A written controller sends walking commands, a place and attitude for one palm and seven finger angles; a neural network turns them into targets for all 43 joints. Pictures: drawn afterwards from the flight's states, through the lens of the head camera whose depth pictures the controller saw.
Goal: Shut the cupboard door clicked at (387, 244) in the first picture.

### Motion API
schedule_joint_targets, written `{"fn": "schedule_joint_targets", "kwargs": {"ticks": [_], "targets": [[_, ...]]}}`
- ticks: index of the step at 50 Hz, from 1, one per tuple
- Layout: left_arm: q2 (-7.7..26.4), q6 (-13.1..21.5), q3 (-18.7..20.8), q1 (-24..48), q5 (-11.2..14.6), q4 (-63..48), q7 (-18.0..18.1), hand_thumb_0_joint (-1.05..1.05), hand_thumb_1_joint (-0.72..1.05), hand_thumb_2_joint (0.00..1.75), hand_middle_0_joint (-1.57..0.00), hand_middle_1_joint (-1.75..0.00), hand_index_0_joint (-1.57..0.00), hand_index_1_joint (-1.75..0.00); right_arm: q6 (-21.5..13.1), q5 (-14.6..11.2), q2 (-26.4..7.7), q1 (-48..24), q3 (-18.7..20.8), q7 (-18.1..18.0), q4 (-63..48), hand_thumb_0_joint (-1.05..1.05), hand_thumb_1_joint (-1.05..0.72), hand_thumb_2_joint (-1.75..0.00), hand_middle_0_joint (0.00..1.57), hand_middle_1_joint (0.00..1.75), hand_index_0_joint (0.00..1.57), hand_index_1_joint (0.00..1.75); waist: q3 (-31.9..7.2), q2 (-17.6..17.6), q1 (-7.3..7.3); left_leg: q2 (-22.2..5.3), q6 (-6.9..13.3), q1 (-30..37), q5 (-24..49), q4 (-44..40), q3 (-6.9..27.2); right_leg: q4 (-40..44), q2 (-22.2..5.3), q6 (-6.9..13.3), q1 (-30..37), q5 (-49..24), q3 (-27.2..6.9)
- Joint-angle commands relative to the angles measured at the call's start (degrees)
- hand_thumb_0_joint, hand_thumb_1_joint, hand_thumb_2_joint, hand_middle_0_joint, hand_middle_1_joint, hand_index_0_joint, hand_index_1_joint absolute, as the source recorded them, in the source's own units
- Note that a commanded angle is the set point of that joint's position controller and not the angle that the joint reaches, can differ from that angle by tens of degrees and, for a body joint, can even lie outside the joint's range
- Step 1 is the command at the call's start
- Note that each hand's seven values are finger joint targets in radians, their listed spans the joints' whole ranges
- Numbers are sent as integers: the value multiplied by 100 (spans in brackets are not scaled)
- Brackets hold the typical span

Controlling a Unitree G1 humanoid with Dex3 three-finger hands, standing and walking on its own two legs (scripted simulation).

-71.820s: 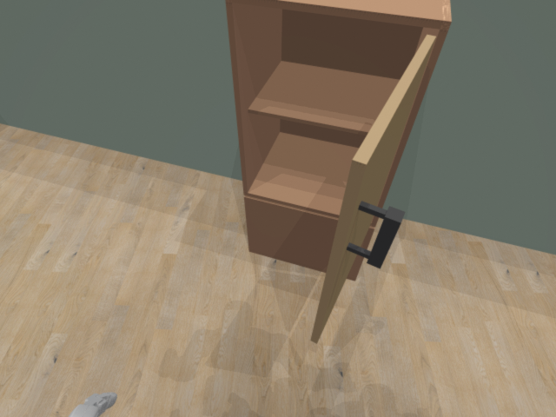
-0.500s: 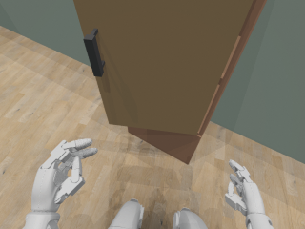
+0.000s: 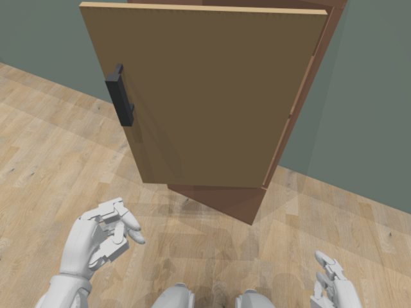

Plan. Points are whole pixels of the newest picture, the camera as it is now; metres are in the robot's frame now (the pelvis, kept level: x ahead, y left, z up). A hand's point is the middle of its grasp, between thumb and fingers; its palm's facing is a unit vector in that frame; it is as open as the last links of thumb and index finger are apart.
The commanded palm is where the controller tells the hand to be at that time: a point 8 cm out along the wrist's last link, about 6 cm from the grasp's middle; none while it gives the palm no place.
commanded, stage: raise the hand and make a fist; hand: left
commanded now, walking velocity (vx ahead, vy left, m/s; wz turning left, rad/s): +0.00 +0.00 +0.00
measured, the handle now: (123, 95) +0.52 +0.21 +0.12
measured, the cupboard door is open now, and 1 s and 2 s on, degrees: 23 23 23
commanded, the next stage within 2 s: bring the fist close to the handle in 0.84 s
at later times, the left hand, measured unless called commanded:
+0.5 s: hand (99, 197) +0.26 +0.18 +0.13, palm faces +0.09 -0.99 -0.08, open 3.1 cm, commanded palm +0.23 +0.22 +0.11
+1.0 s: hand (126, 219) +0.24 +0.15 +0.09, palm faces -0.04 -1.00 -0.03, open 3.1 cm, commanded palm +0.24 +0.21 +0.11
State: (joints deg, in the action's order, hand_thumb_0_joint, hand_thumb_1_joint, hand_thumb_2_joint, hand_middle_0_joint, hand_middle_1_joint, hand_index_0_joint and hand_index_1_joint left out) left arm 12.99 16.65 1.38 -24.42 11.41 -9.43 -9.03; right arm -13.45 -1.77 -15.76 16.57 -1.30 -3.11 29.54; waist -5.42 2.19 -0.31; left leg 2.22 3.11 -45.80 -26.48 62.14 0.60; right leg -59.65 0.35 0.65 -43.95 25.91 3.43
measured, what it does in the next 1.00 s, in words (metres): stands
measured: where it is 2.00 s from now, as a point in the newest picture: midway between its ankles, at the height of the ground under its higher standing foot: outside the picture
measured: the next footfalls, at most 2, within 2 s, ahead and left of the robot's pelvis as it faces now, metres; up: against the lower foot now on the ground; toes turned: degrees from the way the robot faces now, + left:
none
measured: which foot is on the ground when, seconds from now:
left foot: down 0.00-1.00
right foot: down 0.00-1.00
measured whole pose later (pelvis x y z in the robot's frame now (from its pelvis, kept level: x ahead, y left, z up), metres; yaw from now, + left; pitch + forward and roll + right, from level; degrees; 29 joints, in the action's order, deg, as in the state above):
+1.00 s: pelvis +0.02 -0.03 +0.03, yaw +0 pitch +7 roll +0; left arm 13.8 11.7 7.2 -20.6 16.2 -3.7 -14.8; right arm -11.0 -2.4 -15.1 15.7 -2.5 -3.8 29.4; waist -5.0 2.4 0.7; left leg 1.2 0.6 -35.1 -24.5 52.3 1.6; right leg -51.2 1.6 2.8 -34.0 24.6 3.9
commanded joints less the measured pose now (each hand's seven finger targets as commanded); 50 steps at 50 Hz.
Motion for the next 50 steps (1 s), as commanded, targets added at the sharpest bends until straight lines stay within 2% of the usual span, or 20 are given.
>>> {"fn": "schedule_joint_targets", "kwargs": {"ticks": [1, 4, 5, 6, 9, 11, 14, 17, 19, 23, 26, 29, 32, 34, 38, 39, 43, 46, 49, 50], "targets": [[907, 124, 1249, 189, 342, -1738, 289, 0, 90, 90, -119, -138, -119, -138, -270, 4, -485, -384, 269, -166, -1194, 0, -90, -90, 20, 30, 20, 30, -1215, 100, 281, -199, -229, 1145, 549, -1735, 491, 1081, 103, 147, 1058, -359, 52], [711, 439, 1205, 449, 463, -1940, 499, 0, 90, 90, -124, -144, -124, -144, -248, 74, -435, -290, 211, -124, -1074, 0, -90, -90, 20, 30, 20, 30, -1171, 326, 184, -185, -285, 1377, 1443, -1535, 417, 1001, 156, 168, 1072, -1103, 88], [561, 515, 1051, 383, 435, -1750, 462, 0, 90, 90, -126, -146, -126, -146, -251, 84, -436, -242, 223, -87, -1029, 0, -90, -90, 20, 30, 20, 30, -1095, 205, 101, -218, -322, 1447, 1651, -1483, 428, 966, 162, 153, 960, -1248, 127], [424, 569, 830, 385, 390, -1634, 377, 0, 90, 90, -128, -148, -128, -148, -253, 93, -469, -228, 217, -50, -997, 0, -90, -90, 20, 30, 20, 30, -1014, 323, 37, -234, -339, 1466, 1748, -1436, 416, 957, 160, 144, 858, -1294, 128], [173, 361, 290, 284, 265, -997, -83, 0, 90, 90, -130, -150, -130, -150, -212, 50, -575, -136, 229, 0, -959, 0, -90, -90, 20, 30, 20, 30, -662, 134, -153, -258, -282, 1376, 1656, -1433, 423, 1098, 152, 117, 807, -1295, 97], [398, 46, 335, 308, 251, -859, -377, 0, 90, 90, -130, -150, -130, -150, -183, -11, -634, -105, 243, -30, -1023, 0, -90, -90, 20, 30, 20, 30, -688, 12, -123, -233, -246, 1323, 1410, -1524, 415, 1261, 125, 103, 986, -1226, 43], [1034, -320, 1030, 504, 326, -963, -488, 0, 90, 90, -130, -150, -130, -150, -99, -42, -629, -200, 228, -121, -1082, 0, -90, -90, 20, 30, 20, 30, -942, -64, 65, -175, -196, 1365, 1418, -1635, 358, 1425, 112, 119, 1452, -1322, -49], [1204, -190, 1596, 886, 574, -1627, -287, 0, 90, 90, -130, -150, -130, -150, -65, -14, -473, -308, 173, -158, -1148, 0, -90, -90, 20, 30, 20, 30, -1408, 133, 247, -149, -238, 1690, 1849, -1696, 300, 1388, 97, 129, 1859, -1752, -56], [1291, 45, 1827, 976, 678, -1805, -78, 0, 90, 90, -130, -150, -130, -150, -79, 8, -422, -342, 147, -157, -1074, 0, -90, -90, 20, 30, 20, 30, -1453, 227, 297, -146, -259, 1749, 2014, -1676, 285, 1373, 127, 141, 1924, -1909, -73], [586, 236, 1147, 898, 682, -1068, -161, 0, 90, 90, -130, -150, -130, -150, -148, 0, -470, -294, 132, -69, -860, 0, -90, -90, 20, 30, 20, 30, -807, 172, 29, -168, -287, 1652, 1834, -1669, 280, 1431, 133, 109, 1498, -1784, -6], [393, -102, 727, 544, 651, -353, -578, 0, 90, 90, -130, -150, -130, -150, -167, -64, -601, -237, 202, -78, -862, 0, -90, -90, 20, 30, 20, 30, -540, -278, -36, -144, -206, 1337, 1454, -1646, 235, 1688, 43, 41, 1524, -1567, -183], [836, -433, 1025, 473, 623, -281, -759, 0, 90, 90, -130, -150, -130, -150, -150, -89, -640, -278, 237, -129, -950, 0, -90, -90, 20, 30, 20, 30, -678, -476, 72, -113, -164, 1229, 1368, -1627, 197, 1886, -75, -9, 1801, -1428, -466], [1219, -234, 1574, 923, 647, -1105, -524, 0, 90, 90, -130, -150, -130, -150, -114, -28, -542, -382, 208, -147, -1047, 0, -90, -90, 20, 30, 20, 30, -1206, -286, 231, -88, -173, 1371, 1495, -1684, 150, 1813, -121, -25, 2144, -1530, -538], [1418, 90, 1922, 1098, 702, -1408, -222, 0, 90, 90, -130, -150, -130, -150, -118, 19, -465, -405, 180, -145, -989, 0, -90, -90, 20, 30, 20, 30, -1223, -288, 283, -101, -203, 1333, 1480, -1669, 161, 1760, -94, -24, 2217, -1529, -571], [769, 591, 1401, 1022, 664, -1090, -8, 0, 90, 90, -130, -150, -130, -150, -186, 21, -430, -447, 162, -43, -820, 0, -90, -90, 20, 30, 20, 30, -772, 109, 108, -103, -221, 1331, 1233, -1622, 122, 1696, -12, 36, 1663, -1209, -457], [726, 595, 1264, 983, 619, -965, -62, 0, 90, 90, -130, -150, -130, -150, -183, 27, -476, -428, 174, -26, -810, 0, -90, -90, 20, 30, 20, 30, -750, -9, 55, -106, -195, 1277, 1195, -1592, 131, 1719, -21, 27, 1625, -1117, -473], [571, 89, 778, 561, 573, -294, -537, 0, 90, 90, -130, -150, -130, -150, -154, -70, -592, -355, 209, -56, -879, 0, -90, -90, 20, 30, 20, 30, -415, -195, 12, -91, -173, 1052, 788, -1593, 124, 2079, -132, -20, 1558, -447, -727], [947, -173, 1120, 730, 626, -556, -672, 0, 90, 90, -130, -150, -130, -150, -115, -87, -608, -406, 225, -132, -994, 0, -90, -90, 20, 30, 20, 30, -724, -555, 88, -81, -145, 1051, 830, -1560, 131, 2186, -234, -114, 1850, -464, -909], [1472, 63, 1807, 1672, 699, -997, -374, 0, 90, 90, -130, -150, -130, -150, -109, -21, -543, -491, 180, -207, -873, 0, -90, -90, 20, 30, 20, 30, -826, -398, 90, -103, -171, 1068, 912, -1519, 139, 2121, -197, -106, 1899, -537, -926], [1273, 196, 1686, 1978, 685, -1098, -272, 0, 90, 90, -130, -150, -130, -150, -136, -8, -476, -575, 149, -193, -868, 0, -90, -90, 20, 30, 20, 30, -822, -183, 95, -104, -171, 1146, 931, -1586, 146, 2064, -151, -45, 1821, -472, -821]]}}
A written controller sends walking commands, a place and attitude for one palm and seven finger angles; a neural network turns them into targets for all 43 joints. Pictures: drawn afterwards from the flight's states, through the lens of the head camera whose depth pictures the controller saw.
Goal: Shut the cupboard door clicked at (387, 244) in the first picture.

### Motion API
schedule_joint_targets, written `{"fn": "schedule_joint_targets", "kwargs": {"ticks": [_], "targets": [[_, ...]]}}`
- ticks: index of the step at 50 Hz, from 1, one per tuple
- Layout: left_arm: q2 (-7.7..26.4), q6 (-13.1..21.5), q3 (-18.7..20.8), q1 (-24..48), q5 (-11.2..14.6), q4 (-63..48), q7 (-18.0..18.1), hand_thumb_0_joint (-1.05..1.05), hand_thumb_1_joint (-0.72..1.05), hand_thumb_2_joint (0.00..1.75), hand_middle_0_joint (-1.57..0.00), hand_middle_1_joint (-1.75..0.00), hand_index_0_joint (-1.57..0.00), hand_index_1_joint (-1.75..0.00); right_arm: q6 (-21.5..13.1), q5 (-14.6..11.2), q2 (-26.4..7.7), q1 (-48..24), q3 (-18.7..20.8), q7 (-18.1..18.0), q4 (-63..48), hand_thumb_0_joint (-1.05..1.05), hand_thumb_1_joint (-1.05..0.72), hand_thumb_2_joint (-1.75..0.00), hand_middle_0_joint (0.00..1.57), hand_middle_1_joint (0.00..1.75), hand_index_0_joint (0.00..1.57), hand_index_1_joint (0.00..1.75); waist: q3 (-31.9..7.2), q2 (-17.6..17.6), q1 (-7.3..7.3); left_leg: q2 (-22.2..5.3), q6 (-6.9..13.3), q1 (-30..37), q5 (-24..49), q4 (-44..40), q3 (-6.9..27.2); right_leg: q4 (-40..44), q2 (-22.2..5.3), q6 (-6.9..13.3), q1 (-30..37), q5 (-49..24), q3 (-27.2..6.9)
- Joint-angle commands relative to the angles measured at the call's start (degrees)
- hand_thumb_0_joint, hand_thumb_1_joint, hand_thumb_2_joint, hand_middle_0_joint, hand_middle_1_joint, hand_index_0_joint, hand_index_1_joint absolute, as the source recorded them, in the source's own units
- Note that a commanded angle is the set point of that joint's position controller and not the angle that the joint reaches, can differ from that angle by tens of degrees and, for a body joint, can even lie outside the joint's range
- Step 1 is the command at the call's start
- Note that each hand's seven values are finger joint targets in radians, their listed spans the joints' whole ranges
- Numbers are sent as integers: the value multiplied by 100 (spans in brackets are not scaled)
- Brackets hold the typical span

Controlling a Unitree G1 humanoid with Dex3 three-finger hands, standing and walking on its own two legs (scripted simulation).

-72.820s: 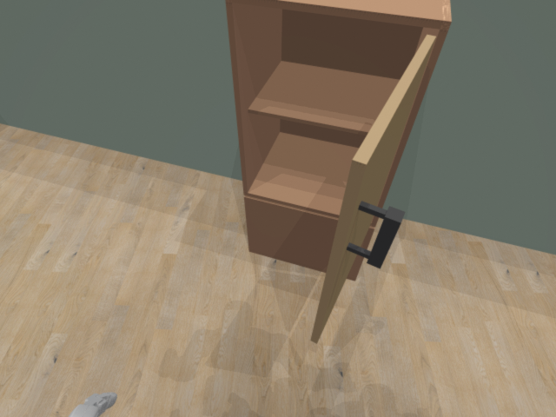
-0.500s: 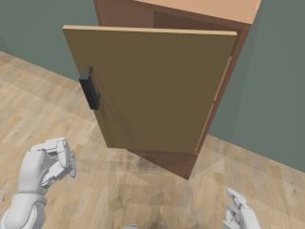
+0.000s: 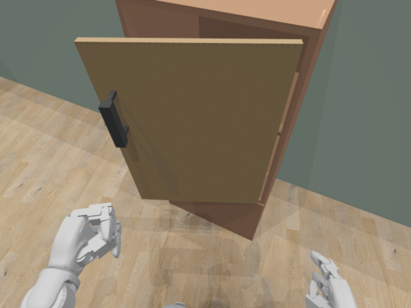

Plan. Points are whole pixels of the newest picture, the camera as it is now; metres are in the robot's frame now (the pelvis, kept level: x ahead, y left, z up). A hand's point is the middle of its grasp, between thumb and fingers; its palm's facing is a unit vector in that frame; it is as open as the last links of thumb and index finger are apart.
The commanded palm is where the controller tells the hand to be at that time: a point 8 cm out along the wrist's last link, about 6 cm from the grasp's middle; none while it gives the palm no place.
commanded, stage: bring the fist close to the handle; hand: left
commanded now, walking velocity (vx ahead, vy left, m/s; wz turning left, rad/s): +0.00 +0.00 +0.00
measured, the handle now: (117, 119) +0.49 +0.24 +0.09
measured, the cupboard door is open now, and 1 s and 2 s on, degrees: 23 23 18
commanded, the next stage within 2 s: push the door shut along its arc in 1.34 s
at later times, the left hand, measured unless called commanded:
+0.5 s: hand (115, 179) +0.32 +0.19 +0.09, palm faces +0.05 -1.00 -0.04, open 3.1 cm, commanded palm +0.30 +0.24 +0.09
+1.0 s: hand (130, 154) +0.39 +0.18 +0.09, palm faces +0.02 -1.00 -0.02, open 3.1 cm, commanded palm +0.36 +0.24 +0.09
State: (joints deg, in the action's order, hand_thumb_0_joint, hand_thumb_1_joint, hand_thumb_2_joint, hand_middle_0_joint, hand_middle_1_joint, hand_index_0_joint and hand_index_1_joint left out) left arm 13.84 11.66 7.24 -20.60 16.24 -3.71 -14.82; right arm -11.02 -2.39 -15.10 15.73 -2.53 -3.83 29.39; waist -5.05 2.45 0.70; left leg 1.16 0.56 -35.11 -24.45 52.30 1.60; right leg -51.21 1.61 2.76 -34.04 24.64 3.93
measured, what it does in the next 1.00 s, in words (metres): stands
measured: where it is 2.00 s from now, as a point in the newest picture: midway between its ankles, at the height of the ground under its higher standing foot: outside the picture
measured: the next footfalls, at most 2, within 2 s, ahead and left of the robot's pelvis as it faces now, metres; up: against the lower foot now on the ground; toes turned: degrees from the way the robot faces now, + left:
none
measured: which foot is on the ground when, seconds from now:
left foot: down 0.00-1.00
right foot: down 0.00-1.00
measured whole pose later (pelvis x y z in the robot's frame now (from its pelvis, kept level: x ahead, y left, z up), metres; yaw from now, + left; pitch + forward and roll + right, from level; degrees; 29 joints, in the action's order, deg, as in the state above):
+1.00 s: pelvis +0.00 +0.01 +0.00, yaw -1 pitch +10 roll +0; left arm 16.4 14.1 13.9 22.8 11.9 35.6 -10.6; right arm -5.9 -2.1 -15.0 16.2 -2.0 -3.0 35.3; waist -4.3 1.4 -2.0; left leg 1.2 1.1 -36.9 -22.6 49.6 0.2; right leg -49.1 1.6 2.4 -36.5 22.5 2.5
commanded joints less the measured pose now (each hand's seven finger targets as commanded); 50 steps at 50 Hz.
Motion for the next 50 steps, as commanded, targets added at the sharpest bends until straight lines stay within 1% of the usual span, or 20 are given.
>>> {"fn": "schedule_joint_targets", "kwargs": {"ticks": [1, 4, 6, 7, 10, 12, 14, 17, 20, 23, 27, 30, 31, 34, 36, 41, 43, 45, 47, 50], "targets": [[1099, 834, 1098, 1806, 208, -1527, 407, 0, 90, 90, -130, -150, -130, -150, -405, 63, -520, -449, 257, -109, -761, 0, -90, -90, 20, 30, 20, 30, -796, -158, -63, -12, 77, 155, 752, -622, 73, 1128, -214, -219, 698, -397, -744], [844, 1095, 812, 1942, 156, -1225, 452, 0, 90, 90, -130, -150, -130, -150, -472, 73, -555, -454, 261, -62, -606, 0, -90, -90, 20, 30, 20, 30, -895, 114, -130, -21, 81, 294, 807, -607, 106, 904, -117, -154, 474, -551, -527], [580, 946, 427, 1887, 114, -644, 254, 0, 90, 90, -130, -150, -130, -150, -487, 35, -621, -383, 286, -55, -540, 0, -90, -90, 20, 30, 20, 30, -760, 32, -227, -29, 83, 319, 731, -658, 119, 911, -100, -164, 337, -607, -431], [517, 803, 262, 1799, 78, -448, 134, 0, 90, 90, -130, -150, -130, -150, -488, 13, -657, -342, 295, -59, -551, 0, -90, -90, 20, 30, 20, 30, -769, 139, -189, -27, 78, 330, 701, -721, 131, 924, -103, -149, 349, -605, -406], [496, 286, 30, 1907, 2, -139, -100, 0, 90, 90, -130, -150, -130, -150, -446, -51, -729, -247, 315, -98, -639, 0, -90, -90, 20, 30, 20, 30, -855, -48, -185, -38, 116, 405, 785, -830, 151, 1012, -132, -176, 477, -782, -370], [719, 76, 239, 2527, -21, -231, -8, 0, 90, 90, -130, -150, -130, -150, -405, -39, -737, -264, 303, -137, -646, 0, -90, -90, 20, 30, 20, 30, -965, -80, -156, -38, 105, 494, 853, -911, 188, 1000, -131, -170, 547, -868, -311], [1046, 119, 683, 2953, -26, -393, 273, 0, 90, 90, -130, -150, -130, -150, -378, 19, -725, -298, 294, -150, -621, 0, -90, -90, 20, 30, 20, 30, -1166, -244, -85, -52, 84, 574, 992, -961, 218, 921, -102, -152, 678, -962, -253], [912, 445, 890, 3173, -32, -531, 687, 0, 90, 90, -130, -150, -130, -150, -355, 86, -576, -403, 276, -77, -599, 0, -90, -90, 20, 30, 20, 30, -1519, -72, 37, -40, 30, 798, 1360, -976, 147, 764, -82, -119, 838, -1355, -217], [879, 646, 869, 3151, -174, -59, 861, 0, 90, 90, -130, -150, -130, -150, -281, 123, -582, -339, 277, 9, -463, 0, -90, -90, 20, 30, 20, 30, -1422, -24, 4, -59, 10, 711, 1529, -935, 99, 682, -77, -104, 804, -1557, -191], [746, 567, 570, 3356, -327, 716, 694, 0, 90, 90, -130, -150, -130, -150, -172, 83, -666, -263, 315, 59, -385, 0, -90, -90, 20, 30, 20, 30, -1018, -87, -145, -81, 12, 541, 1240, -961, 71, 764, -71, -114, 518, -1334, -194], [669, 354, 353, 3804, -262, 811, 348, 0, 90, 90, -130, -150, -130, -150, -103, 21, -730, -161, 372, 18, -425, 0, -90, -90, 20, 30, 20, 30, -1389, -22, -181, -72, 33, 774, 1495, -962, 63, 829, -79, -109, 729, -1668, -232], [1096, 405, 829, 4282, -105, 822, 324, 0, 90, 90, -130, -150, -130, -150, -73, 29, -756, -156, 389, -41, -359, 0, -90, -90, 20, 30, 20, 30, -1585, -166, -140, -74, 39, 803, 1582, -940, 75, 850, -74, -118, 873, -1796, -276], [962, 472, 706, 4601, -97, 791, 339, 0, 90, 90, -130, -150, -130, -150, -71, 40, -718, -189, 356, -49, -352, 0, -90, -90, 20, 30, 20, 30, -1582, -138, -199, -62, 49, 816, 1543, -943, 64, 855, -83, -130, 844, -1781, -284], [1189, 733, 906, 5181, -164, 959, 502, 0, 90, 90, -130, -150, -130, -150, -76, 68, -720, -140, 362, -61, -197, 0, -90, -90, 20, 30, 20, 30, -1637, -66, -208, -84, 35, 846, 1611, -888, 101, 749, -66, -107, 731, -1762, -276], [985, 833, 715, 5282, -263, 1271, 544, 0, 90, 90, -130, -150, -130, -150, -63, 77, -683, -135, 357, -24, -137, 0, -90, -90, 20, 30, 20, 30, -1634, 86, -232, -82, 21, 884, 1584, -894, 87, 727, -80, -105, 628, -1725, -265], [997, 634, 618, 5459, -376, 2267, 439, 0, 90, 90, -130, -150, -130, -150, 90, 42, -756, 13, 402, 24, -85, 0, -90, -90, 20, 30, 20, 30, -1588, -62, -265, -61, 48, 689, 1452, -900, 41, 809, -103, -122, 621, -1720, -317], [1105, 527, 703, 5680, -339, 2551, 379, 0, 90, 90, -130, -150, -130, -150, 164, 28, -787, 57, 393, 13, -107, 0, -90, -90, 20, 30, 20, 30, -1551, -190, -274, -47, 60, 577, 1371, -928, 18, 879, -112, -134, 706, -1706, -344], [1481, 546, 1042, 5995, -316, 2705, 392, 0, 90, 90, -130, -150, -130, -150, 233, 27, -802, 84, 394, -13, -90, 0, -90, -90, 20, 30, 20, 30, -1651, -343, -248, -46, 79, 464, 1394, -910, 4, 897, -128, -146, 879, -1785, -413], [1490, 689, 1070, 6473, -295, 2605, 423, 0, 90, 90, -130, -150, -130, -150, 252, 37, -758, 77, 392, -13, -92, 0, -90, -90, 20, 30, 20, 30, -1863, -192, -266, -34, 91, 552, 1415, -873, -31, 878, -127, -152, 912, -1835, -451], [1608, 932, 1218, 6280, -302, 2762, 437, 0, 90, 90, -130, -150, -130, -150, 280, 56, -739, 104, 394, 8, -85, 0, -90, -90, 20, 30, 20, 30, -1927, -121, -199, -38, 99, 515, 1444, -844, -71, 860, -108, -143, 1007, -1901, -493]]}}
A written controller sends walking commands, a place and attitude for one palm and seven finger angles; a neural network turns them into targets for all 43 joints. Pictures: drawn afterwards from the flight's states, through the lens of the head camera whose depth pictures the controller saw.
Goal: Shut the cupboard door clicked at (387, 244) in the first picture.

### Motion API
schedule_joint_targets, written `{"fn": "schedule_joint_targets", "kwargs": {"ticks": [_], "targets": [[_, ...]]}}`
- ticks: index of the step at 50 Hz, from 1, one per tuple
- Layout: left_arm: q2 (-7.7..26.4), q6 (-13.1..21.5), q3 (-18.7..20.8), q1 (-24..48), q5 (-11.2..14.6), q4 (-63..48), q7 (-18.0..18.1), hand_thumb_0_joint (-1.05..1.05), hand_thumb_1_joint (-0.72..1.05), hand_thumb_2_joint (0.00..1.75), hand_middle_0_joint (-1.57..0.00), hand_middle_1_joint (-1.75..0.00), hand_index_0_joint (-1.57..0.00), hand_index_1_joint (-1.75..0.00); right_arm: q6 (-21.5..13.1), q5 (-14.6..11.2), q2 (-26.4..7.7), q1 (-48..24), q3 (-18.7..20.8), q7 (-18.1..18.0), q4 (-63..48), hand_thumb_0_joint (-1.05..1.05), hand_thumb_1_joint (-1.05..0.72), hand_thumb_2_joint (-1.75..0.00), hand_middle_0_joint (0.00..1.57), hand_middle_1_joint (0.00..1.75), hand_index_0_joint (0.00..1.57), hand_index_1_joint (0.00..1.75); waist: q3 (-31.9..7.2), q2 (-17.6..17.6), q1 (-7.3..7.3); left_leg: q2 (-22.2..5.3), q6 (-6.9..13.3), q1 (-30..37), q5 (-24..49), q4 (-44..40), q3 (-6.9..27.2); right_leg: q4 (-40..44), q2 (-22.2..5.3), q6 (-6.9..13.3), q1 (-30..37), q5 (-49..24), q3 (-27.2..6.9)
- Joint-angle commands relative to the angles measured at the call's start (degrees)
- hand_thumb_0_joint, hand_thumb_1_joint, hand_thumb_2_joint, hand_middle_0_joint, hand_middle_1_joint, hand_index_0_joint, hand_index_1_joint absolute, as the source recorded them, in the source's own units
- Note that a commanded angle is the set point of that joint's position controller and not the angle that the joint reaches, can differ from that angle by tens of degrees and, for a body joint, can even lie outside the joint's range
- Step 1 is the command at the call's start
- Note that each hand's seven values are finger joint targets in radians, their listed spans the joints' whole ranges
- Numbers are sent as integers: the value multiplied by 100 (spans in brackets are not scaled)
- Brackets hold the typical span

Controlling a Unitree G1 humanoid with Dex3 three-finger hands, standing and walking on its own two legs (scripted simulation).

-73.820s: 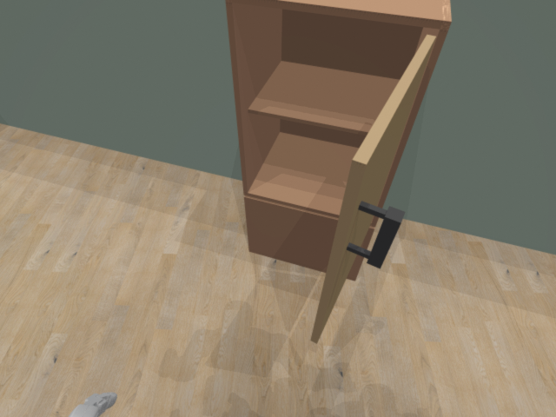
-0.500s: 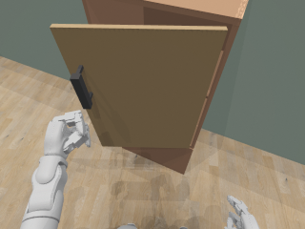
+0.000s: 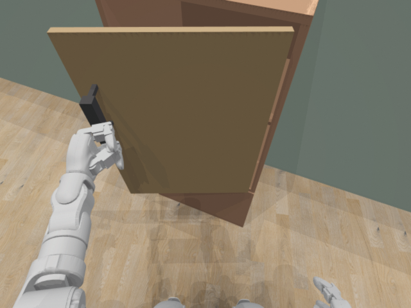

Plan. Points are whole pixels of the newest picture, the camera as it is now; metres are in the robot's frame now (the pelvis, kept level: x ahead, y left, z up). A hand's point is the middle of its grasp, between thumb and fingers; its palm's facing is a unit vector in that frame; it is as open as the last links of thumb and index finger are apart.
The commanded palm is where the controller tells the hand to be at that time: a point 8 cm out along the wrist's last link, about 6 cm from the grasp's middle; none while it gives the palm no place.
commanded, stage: bring the fist close to the handle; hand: left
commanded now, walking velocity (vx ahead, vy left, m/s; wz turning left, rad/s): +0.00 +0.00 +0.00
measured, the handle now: (100, 115) +0.49 +0.25 +0.08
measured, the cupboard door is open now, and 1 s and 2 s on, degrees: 23 18 8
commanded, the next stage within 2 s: push the door shut along its arc in 0.34 s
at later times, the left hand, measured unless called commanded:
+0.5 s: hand (113, 148) +0.40 +0.19 +0.09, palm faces +0.04 -1.00 -0.03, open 3.1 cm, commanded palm +0.37 +0.24 +0.08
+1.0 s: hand (122, 127) +0.45 +0.19 +0.09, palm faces -0.10 -0.99 -0.02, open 3.1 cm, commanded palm +0.44 +0.23 +0.08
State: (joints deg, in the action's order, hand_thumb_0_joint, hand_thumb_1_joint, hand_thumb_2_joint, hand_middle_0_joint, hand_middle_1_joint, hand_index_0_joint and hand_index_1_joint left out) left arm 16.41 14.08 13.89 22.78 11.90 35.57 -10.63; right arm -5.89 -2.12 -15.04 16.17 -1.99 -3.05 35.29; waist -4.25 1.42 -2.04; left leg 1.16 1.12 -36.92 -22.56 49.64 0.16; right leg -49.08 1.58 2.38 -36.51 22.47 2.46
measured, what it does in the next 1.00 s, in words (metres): stands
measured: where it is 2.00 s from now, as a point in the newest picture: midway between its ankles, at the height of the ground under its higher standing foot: outside the picture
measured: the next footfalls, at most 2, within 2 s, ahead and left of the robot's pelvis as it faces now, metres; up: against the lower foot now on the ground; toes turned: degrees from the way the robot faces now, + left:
none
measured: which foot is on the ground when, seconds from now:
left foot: down 0.00-1.00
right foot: down 0.00-1.00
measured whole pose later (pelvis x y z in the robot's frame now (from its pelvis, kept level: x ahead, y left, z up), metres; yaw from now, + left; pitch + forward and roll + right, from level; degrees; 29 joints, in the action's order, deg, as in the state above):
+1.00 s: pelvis -0.01 +0.01 -0.01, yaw +0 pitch +14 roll -1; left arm 23.5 19.4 15.0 43.6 11.0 58.9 -19.2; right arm -3.1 -2.3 -16.0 19.6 -1.9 -2.6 37.1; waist -4.5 1.4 -5.0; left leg 1.3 2.0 -44.4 -23.3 53.8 0.4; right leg -51.7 1.4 1.6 -43.1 22.6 2.8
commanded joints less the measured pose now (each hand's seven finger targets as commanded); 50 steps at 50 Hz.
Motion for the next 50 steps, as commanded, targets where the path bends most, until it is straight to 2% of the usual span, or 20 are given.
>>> {"fn": "schedule_joint_targets", "kwargs": {"ticks": [1, 6, 7, 11, 14, 16, 18, 19, 23, 24, 29, 31, 32, 35, 36, 37, 39, 42, 47, 50], "targets": [[1326, 762, 510, 2036, 112, -1136, 4, 0, 90, 90, -130, -150, -130, -150, -231, 34, -737, 77, 335, -56, -660, 0, -90, -90, 20, 30, 20, 30, -1969, 2, 51, -30, 45, 632, 1194, -569, 68, 647, -109, -111, 1226, -1646, -366], [1253, 766, 398, 1701, 69, -735, -170, 0, 90, 90, -130, -150, -130, -150, -153, 0, -786, 190, 383, -12, -684, 0, -90, -90, 20, 30, 20, 30, -1808, -14, 39, -37, 59, 548, 1104, -610, 42, 696, -96, -108, 1138, -1576, -362], [1107, 737, 239, 1850, 99, -761, -212, 0, 90, 90, -130, -150, -130, -150, -145, -12, -780, 174, 375, -7, -683, 0, -90, -90, 20, 30, 20, 30, -1724, 41, -14, -27, 63, 537, 1018, -627, 37, 749, -105, -117, 1092, -1494, -377], [1258, 693, 368, 2281, 194, -674, -208, 0, 90, 90, -130, -150, -130, -150, -112, -28, -815, 185, 389, -64, -661, 0, -90, -90, 20, 30, 20, 30, -1605, -278, -95, -30, 91, 428, 692, -647, 65, 898, -113, -155, 990, -1038, -441], [1621, 876, 667, 2499, 172, -932, -100, 0, 90, 90, -130, -150, -130, -150, -115, -8, -813, 186, 394, -95, -644, 0, -90, -90, 20, 30, 20, 30, -1930, -71, -23, -23, 102, 499, 782, -590, 53, 839, -114, -140, 1176, -1091, -515], [1609, 995, 657, 2549, 107, -987, -59, 0, 90, 90, -130, -150, -130, -150, -120, 18, -762, 181, 375, -78, -612, 0, -90, -90, 20, 30, 20, 30, -2129, 84, -7, -27, 94, 574, 935, -579, 53, 728, -114, -130, 1254, -1327, -492], [1497, 1056, 545, 2411, 63, -876, -72, 0, 90, 90, -130, -150, -130, -150, -118, 19, -752, 189, 371, -57, -602, 0, -90, -90, 20, 30, 20, 30, -2070, 67, -35, -40, 89, 565, 970, -590, 56, 689, -95, -128, 1199, -1391, -452], [1591, 1029, 699, 2109, 77, -701, -77, 0, 90, 90, -130, -150, -130, -150, -100, 28, -781, 240, 396, -54, -607, 0, -90, -90, 20, 30, 20, 30, -2092, -93, 35, -37, 98, 500, 988, -567, 44, 703, -83, -136, 1286, -1419, -469], [1354, 823, 438, 1940, 112, -484, -272, 0, 90, 90, -130, -150, -130, -150, -64, -30, -804, 210, 403, -29, -679, 0, -90, -90, 20, 30, 20, 30, -1762, 50, -24, -40, 80, 498, 895, -646, 25, 791, -83, -130, 1099, -1363, -428], [1359, 792, 373, 2054, 101, -476, -324, 0, 90, 90, -130, -150, -130, -150, -49, -39, -826, 247, 391, -36, -671, 0, -90, -90, 20, 30, 20, 30, -1750, 153, -64, -44, 83, 565, 949, -656, 53, 770, -71, -102, 1050, -1390, -380], [1505, 827, 357, 3130, 166, -343, -437, 0, 90, 90, -130, -150, -130, -150, -34, -43, -865, 278, 383, -109, -594, 0, -90, -90, 20, 30, 20, 30, -1633, -202, -277, -65, 104, 549, 729, -588, 134, 797, -56, -131, 788, -1118, -383], [1584, 927, 359, 3566, 134, -197, -473, 0, 90, 90, -130, -150, -130, -150, -59, -37, -861, 284, 367, -125, -528, 0, -90, -90, 20, 30, 20, 30, -1756, -119, -316, -77, 88, 600, 660, -563, 184, 726, -57, -118, 668, -1005, -360], [1568, 980, 326, 3690, 117, -150, -495, 0, 90, 90, -130, -150, -130, -150, -70, -29, -848, 276, 358, -125, -505, 0, -90, -90, 20, 30, 20, 30, -1854, 115, -300, -67, 77, 655, 701, -530, 188, 670, -61, -103, 631, -1034, -371], [1792, 1045, 479, 3677, 41, 95, -557, 0, 90, 90, -130, -150, -130, -150, -61, -4, -886, 406, 373, -102, -447, 0, -90, -90, 20, 30, 20, 30, -2268, 254, -233, -82, 45, 861, 1107, -445, 249, 492, -47, -66, 652, -1389, -308], [1642, 1002, 322, 3633, 18, 258, -617, 0, 90, 90, -130, -150, -130, -150, -50, -8, -875, 414, 359, -86, -459, 0, -90, -90, 20, 30, 20, 30, -2272, 361, -256, -76, 35, 872, 1147, -433, 229, 467, -47, -67, 580, -1423, -287], [1826, 970, 482, 3642, 10, 459, -641, 0, 90, 90, -130, -150, -130, -150, -24, 1, -906, 483, 362, -80, -423, 0, -90, -90, 20, 30, 20, 30, -2268, 202, -232, -94, 24, 786, 1166, -429, 267, 442, -42, -62, 593, -1429, -260], [1794, 878, 428, 3656, -2, 703, -720, 0, 90, 90, -130, -150, -130, -150, 21, -8, -932, 561, 367, -59, -458, 0, -90, -90, 20, 30, 20, 30, -2210, 187, -258, -83, 32, 732, 1282, -409, 268, 412, -24, -53, 562, -1520, -229], [1577, 828, 145, 4238, -4, 889, -843, 0, 90, 90, -130, -150, -130, -150, 45, -23, -954, 588, 373, -53, -430, 0, -90, -90, 20, 30, 20, 30, -2012, 192, -454, -120, 36, 754, 1096, -383, 299, 454, -12, -72, 172, -1296, -205], [1703, 904, 202, 4704, 13, 1200, -949, 0, 90, 90, -130, -150, -130, -150, 69, -2, -1017, 762, 388, -51, -337, 0, -90, -90, 20, 30, 20, 30, -2179, 37, -545, -140, 39, 730, 1159, -284, 362, 378, 8, -65, 56, -1278, -193], [1769, 986, 196, 4957, -66, 1222, -1005, 0, 90, 90, -130, -150, -130, -150, 70, 23, -1056, 849, 419, -32, -270, 0, -90, -90, 20, 30, 20, 30, -2460, 431, -548, -158, -3, 998, 1366, -188, 435, 260, 15, -33, -227, -1259, -162]]}}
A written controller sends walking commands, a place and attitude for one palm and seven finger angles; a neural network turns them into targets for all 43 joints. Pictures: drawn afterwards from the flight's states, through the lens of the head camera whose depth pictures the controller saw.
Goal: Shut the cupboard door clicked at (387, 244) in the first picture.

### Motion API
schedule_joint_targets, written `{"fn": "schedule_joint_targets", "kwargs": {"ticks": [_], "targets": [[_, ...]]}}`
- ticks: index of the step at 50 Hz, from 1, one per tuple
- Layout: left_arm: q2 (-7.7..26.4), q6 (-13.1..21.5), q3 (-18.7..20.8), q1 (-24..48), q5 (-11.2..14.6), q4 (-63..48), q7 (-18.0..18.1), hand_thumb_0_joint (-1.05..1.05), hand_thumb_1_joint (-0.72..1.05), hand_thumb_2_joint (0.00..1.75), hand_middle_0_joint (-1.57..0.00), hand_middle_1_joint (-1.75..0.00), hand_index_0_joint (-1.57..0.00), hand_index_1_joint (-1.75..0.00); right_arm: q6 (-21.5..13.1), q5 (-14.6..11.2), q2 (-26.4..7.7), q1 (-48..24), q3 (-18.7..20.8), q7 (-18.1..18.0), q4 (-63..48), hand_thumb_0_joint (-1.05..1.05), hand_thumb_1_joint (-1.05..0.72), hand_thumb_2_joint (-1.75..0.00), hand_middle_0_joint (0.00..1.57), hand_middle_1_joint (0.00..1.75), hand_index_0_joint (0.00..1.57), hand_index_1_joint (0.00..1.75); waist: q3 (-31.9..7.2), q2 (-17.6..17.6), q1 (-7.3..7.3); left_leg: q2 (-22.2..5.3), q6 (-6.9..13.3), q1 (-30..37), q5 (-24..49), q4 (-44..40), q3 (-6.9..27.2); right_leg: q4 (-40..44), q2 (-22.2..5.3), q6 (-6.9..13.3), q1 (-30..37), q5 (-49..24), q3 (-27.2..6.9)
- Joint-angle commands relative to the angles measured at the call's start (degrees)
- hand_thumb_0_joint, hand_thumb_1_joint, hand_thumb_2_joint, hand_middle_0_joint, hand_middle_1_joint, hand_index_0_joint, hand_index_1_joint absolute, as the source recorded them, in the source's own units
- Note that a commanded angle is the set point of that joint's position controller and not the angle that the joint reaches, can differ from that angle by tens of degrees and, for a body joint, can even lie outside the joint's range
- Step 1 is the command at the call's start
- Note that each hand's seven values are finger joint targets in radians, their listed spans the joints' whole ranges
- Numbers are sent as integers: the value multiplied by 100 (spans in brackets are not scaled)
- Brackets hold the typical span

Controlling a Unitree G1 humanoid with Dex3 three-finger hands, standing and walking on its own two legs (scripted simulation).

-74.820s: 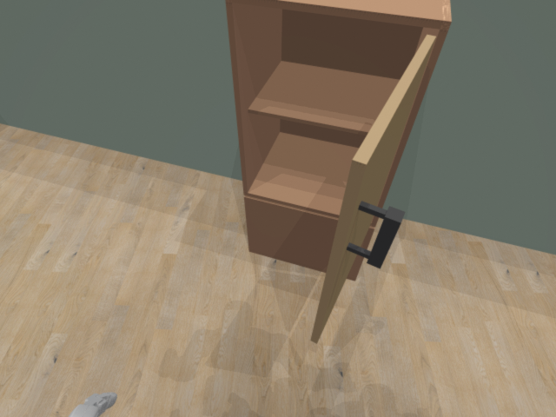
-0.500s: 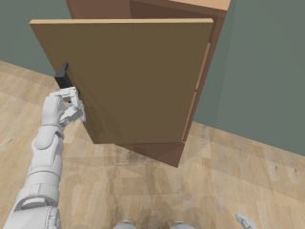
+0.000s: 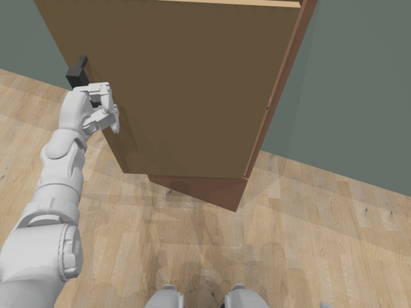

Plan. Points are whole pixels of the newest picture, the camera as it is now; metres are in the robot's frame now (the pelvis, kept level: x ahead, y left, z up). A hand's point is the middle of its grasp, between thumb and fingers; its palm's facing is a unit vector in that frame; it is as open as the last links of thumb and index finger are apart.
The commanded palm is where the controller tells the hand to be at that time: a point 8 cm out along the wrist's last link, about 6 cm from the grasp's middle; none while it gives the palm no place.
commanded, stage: push the door shut along its arc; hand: left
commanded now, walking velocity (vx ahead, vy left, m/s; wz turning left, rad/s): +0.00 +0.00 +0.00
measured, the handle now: (90, 89) +0.53 +0.23 +0.09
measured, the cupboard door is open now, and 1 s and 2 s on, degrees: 18 8 0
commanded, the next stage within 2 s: pull the fist back off the door in 1.32 s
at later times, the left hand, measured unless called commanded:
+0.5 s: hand (135, 90) +0.52 +0.14 +0.10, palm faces -0.25 -0.97 -0.01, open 3.1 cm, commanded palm +0.52 +0.20 +0.09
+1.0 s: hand (142, 78) +0.56 +0.13 +0.10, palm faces -0.34 -0.94 -0.01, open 3.3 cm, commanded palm +0.58 +0.16 +0.09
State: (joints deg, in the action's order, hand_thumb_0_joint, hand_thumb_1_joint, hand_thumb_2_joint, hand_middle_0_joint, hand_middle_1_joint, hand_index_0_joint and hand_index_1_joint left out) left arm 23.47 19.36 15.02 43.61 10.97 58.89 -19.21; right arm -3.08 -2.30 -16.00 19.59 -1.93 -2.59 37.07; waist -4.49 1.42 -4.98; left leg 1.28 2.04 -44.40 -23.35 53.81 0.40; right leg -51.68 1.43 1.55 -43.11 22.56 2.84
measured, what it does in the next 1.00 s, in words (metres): stands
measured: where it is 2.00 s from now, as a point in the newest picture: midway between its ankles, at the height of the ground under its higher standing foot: outside the picture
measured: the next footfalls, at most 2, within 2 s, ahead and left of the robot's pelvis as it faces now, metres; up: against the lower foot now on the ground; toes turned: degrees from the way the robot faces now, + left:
none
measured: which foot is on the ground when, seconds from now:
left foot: down 0.00-1.00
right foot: down 0.00-1.00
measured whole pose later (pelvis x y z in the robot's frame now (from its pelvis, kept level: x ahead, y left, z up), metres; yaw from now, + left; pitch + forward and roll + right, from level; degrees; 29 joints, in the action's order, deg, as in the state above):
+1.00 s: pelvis +0.00 +0.00 -0.02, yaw -1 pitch +23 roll -4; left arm 35.7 12.9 14.3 71.0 5.4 76.0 -28.2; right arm -3.4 -0.3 -17.0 22.5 -3.1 -2.2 38.9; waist -4.6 2.4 -13.3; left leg -0.3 2.1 -59.3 -26.0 62.0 1.8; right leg -56.7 3.0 1.6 -56.6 23.7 4.4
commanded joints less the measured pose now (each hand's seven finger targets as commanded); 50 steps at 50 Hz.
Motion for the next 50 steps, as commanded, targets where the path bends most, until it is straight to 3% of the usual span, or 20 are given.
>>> {"fn": "schedule_joint_targets", "kwargs": {"ticks": [1, 2, 7, 8, 11, 12, 14, 18, 21, 28, 30, 32, 35, 38, 40, 42, 45, 46, 48, 50], "targets": [[897, 447, -96, 3060, 30, -1044, -177, 0, 90, 90, -130, -150, -130, -150, -206, 40, -946, 522, 396, -66, -418, 0, -90, -90, 20, 30, 20, 30, -2375, 395, -378, -174, -83, 1749, 1376, -593, 418, 548, 33, 29, 315, -1203, -192], [1138, 430, 123, 3007, 12, -854, -174, 0, 90, 90, -130, -150, -130, -150, -193, 49, -982, 584, 411, -68, -383, 0, -90, -90, 20, 30, 20, 30, -2337, 234, -319, -178, -74, 1600, 1296, -576, 425, 551, 41, 36, 374, -1156, -208], [1890, 343, 613, 3435, -72, -543, -194, 0, 90, 90, -130, -150, -130, -150, -140, 58, -1037, 703, 367, -87, -411, 0, -90, -90, 20, 30, 20, 30, -2436, 182, -356, -145, -14, 1047, 1112, -503, 352, 505, 34, 13, 658, -1172, -309], [1767, 316, 470, 3422, -107, -458, -222, 0, 90, 90, -130, -150, -130, -150, -132, 53, -1015, 700, 347, -73, -426, 0, -90, -90, 20, 30, 20, 30, -2423, 323, -393, -139, -19, 1095, 1149, -491, 345, 497, 41, 18, 580, -1183, -295], [1854, 372, 436, 3739, -183, -389, -281, 0, 90, 90, -130, -150, -130, -150, -114, 77, -1039, 803, 353, -61, -374, 0, -90, -90, 20, 30, 20, 30, -2553, 559, -486, -184, -45, 1259, 1278, -380, 409, 415, 64, 25, 287, -1174, -268], [1723, 362, 321, 3782, -180, -335, -325, 0, 90, 90, -130, -150, -130, -150, -119, 84, -1043, 833, 349, -44, -376, 0, -90, -90, 20, 30, 20, 30, -2567, 514, -529, -185, -39, 1253, 1244, -365, 424, 427, 75, 14, 227, -1118, -272], [1883, 385, 436, 3835, -158, -340, -397, 0, 90, 90, -130, -150, -130, -150, -114, 97, -1078, 906, 363, -52, -401, 0, -90, -90, 20, 30, 20, 30, -2749, 444, -547, -178, -10, 1226, 1358, -281, 406, 385, 98, 23, 317, -1231, -283], [1972, 225, 403, 4146, -192, -44, -520, 0, 90, 90, -130, -150, -130, -150, -69, 85, -1117, 1000, 361, -55, -338, 0, -90, -90, 20, 30, 20, 30, -2567, 433, -699, -211, 3, 1043, 1223, -222, 399, 411, 100, -7, 123, -1133, -293], [2085, 192, 447, 4343, -227, -68, -542, 0, 90, 90, -130, -150, -130, -150, -70, 109, -1121, 1070, 354, -50, -326, 0, -90, -90, 20, 30, 20, 30, -2806, 621, -696, -209, -7, 1178, 1421, -152, 422, 352, 109, 5, 77, -1237, -279], [2583, 9, 714, 4381, -371, 279, -613, 0, 90, 90, -130, -150, -130, -150, -19, 141, -1152, 1234, 327, -35, -346, 0, -90, -90, 20, 30, 20, 30, -2803, 535, -711, -201, 21, 798, 1534, -14, 337, 312, 140, -9, 250, -1451, -313], [2764, 21, 825, 4462, -377, 203, -660, 0, 90, 90, -130, -150, -130, -150, -3, 135, -1163, 1262, 327, -50, -383, 0, -90, -90, 20, 30, 20, 30, -3038, 547, -711, -200, 30, 807, 1697, 41, 309, 261, 145, -18, 366, -1659, -343], [2496, -6, 564, 4748, -381, 135, -727, 0, 90, 90, -130, -150, -130, -150, -14, 148, -1142, 1283, 333, -40, -352, 0, -90, -90, 20, 30, 20, 30, -2997, 600, -835, -215, 35, 888, 1676, 71, 341, 273, 157, -34, 185, -1611, -326], [2441, -30, 500, 4859, -364, 146, -819, 0, 90, 90, -130, -150, -130, -150, -6, 153, -1172, 1336, 346, -40, -293, 0, -90, -90, 20, 30, 20, 30, -3067, 752, -877, -240, 6, 1156, 1871, 113, 389, 245, 179, -18, -71, -1613, -265], [2359, -136, 337, 5175, -385, 328, -879, 0, 90, 90, -130, -150, -130, -150, -27, 164, -1182, 1359, 329, -46, -219, 0, -90, -90, 20, 30, 20, 30, -2828, 746, -1016, -240, 29, 1010, 1592, 129, 420, 293, 192, -12, -259, -1334, -248], [2393, -101, 347, 5407, -378, 211, -921, 0, 90, 90, -130, -150, -130, -150, -60, 161, -1190, 1395, 341, -65, -176, 0, -90, -90, 20, 30, 20, 30, -3094, 895, -1024, -255, 13, 1240, 1800, 189, 455, 234, 188, -1, -358, -1425, -245], [2077, -142, 105, 5584, -371, 168, -941, 0, 90, 90, -130, -150, -130, -150, -89, 188, -1180, 1418, 352, -55, -102, 0, -90, -90, 20, 30, 20, 30, -3085, 1039, -1102, -274, -4, 1489, 1951, 218, 525, 219, 192, 9, -650, -1402, -181], [2091, -170, 109, 5760, -362, 213, -973, 0, 90, 90, -130, -150, -130, -150, -123, 206, -1207, 1444, 356, -63, -21, 0, -90, -90, 20, 30, 20, 30, -3202, 1131, -1145, -292, -23, 1672, 2077, 279, 594, 172, 202, 27, -866, -1360, -142], [1874, -257, -66, 5744, -378, 456, -972, 0, 90, 90, -130, -150, -130, -150, -128, 216, -1197, 1418, 335, -59, 37, 0, -90, -90, 20, 30, 20, 30, -2947, 991, -1240, -290, -6, 1563, 1921, 279, 609, 213, 211, 26, -977, -1237, -105], [2057, -342, 42, 5919, -392, 618, -950, 0, 90, 90, -130, -150, -130, -150, -152, 221, -1222, 1439, 308, -70, 54, 0, -90, -90, 20, 30, 20, 30, -2746, 838, -1271, -279, 25, 1183, 1640, 298, 573, 218, 211, 17, -914, -1066, -116], [2064, -301, 23, 6286, -415, 412, -943, 0, 90, 90, -130, -150, -130, -150, -204, 230, -1215, 1466, 317, -84, 92, 0, -90, -90, 20, 30, 20, 30, -3082, 1090, -1292, -289, 17, 1370, 1835, 368, 594, 117, 197, 23, -1016, -1161, -119]]}}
